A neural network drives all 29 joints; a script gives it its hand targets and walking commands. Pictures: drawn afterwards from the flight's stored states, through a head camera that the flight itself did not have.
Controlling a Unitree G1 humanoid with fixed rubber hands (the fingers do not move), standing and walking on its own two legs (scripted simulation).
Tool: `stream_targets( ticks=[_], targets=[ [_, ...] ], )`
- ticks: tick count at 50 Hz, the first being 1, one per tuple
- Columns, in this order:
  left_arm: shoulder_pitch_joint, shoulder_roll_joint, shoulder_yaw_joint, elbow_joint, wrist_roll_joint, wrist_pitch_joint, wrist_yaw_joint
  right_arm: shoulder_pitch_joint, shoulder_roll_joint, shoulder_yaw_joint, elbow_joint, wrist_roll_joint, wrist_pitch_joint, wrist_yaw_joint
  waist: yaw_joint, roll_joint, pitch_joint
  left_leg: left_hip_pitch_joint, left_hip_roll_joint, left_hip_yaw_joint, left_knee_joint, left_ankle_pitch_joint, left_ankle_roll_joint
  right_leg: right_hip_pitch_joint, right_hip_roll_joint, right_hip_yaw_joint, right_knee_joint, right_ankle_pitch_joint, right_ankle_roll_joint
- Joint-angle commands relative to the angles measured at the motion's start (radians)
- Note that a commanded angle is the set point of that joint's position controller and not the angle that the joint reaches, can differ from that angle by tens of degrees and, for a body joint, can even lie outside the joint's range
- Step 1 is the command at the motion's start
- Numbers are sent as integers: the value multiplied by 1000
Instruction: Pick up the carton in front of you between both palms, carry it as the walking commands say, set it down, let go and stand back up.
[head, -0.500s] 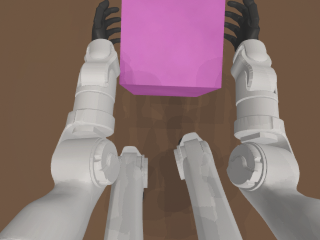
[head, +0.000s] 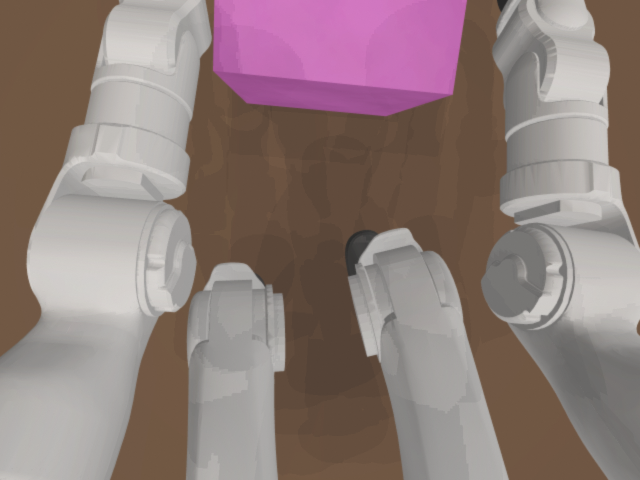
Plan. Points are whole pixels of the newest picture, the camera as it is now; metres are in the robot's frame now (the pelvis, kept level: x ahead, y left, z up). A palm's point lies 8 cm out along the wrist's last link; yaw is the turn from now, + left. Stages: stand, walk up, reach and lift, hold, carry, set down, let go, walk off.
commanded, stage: set down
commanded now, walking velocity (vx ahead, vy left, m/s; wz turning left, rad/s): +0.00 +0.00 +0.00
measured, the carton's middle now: (331, 6) +0.55 -0.11 -0.28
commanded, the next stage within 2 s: none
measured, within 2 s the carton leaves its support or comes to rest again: neither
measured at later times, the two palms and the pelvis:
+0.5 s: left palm out of the picture +0.58 +0.04 -0.17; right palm out of the picture +0.51 -0.26 -0.16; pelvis +0.00 +0.02 -0.02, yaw -1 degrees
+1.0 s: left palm out of the picture +0.59 +0.04 -0.19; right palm out of the picture +0.51 -0.26 -0.19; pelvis +0.00 +0.01 -0.02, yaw -2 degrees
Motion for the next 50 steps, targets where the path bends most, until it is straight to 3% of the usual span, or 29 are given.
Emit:
stream_targets(
  ticks=[1,6,11,20,27,44,48,50],
  targets=[
    [-497,-902,-231,-107,-57,-49,-262,-420,778,357,117,52,26,285,-90,179,-1115,388,5,136,-141,348,44,677,25,-108,-111,486,8],
    [-470,-896,-184,-69,-26,-40,-267,-402,746,319,145,13,34,315,-99,146,-1006,358,2,119,-144,333,50,590,23,-118,-95,437,4],
    [-450,-844,-170,-39,-4,-18,-263,-375,684,261,178,-26,44,337,-104,165,-916,412,8,99,-153,282,55,474,18,-129,-93,316,-8],
    [-379,-738,-114,26,38,9,-269,-340,572,167,237,-86,52,350,-80,168,-766,387,21,80,-144,217,62,402,13,-117,-86,215,-25],
    [-331,-669,-53,70,82,20,-278,-311,515,111,282,-113,55,340,-54,157,-681,328,30,81,-131,173,66,408,11,-99,-83,188,-31],
    [-217,-580,2,128,151,7,-294,-262,418,55,343,-122,19,297,-27,139,-595,278,44,66,-100,181,75,392,7,-80,-60,190,-36],
    [-196,-528,-11,134,148,-11,-279,-251,350,51,330,-113,-12,273,-33,148,-612,302,53,58,-95,227,73,386,1,-84,-46,229,-28],
    [-175,-404,-8,119,147,-30,-249,-213,226,27,322,-110,-41,237,-44,146,-635,333,63,53,-89,261,66,398,-4,-90,-38,258,-17]
  ],
)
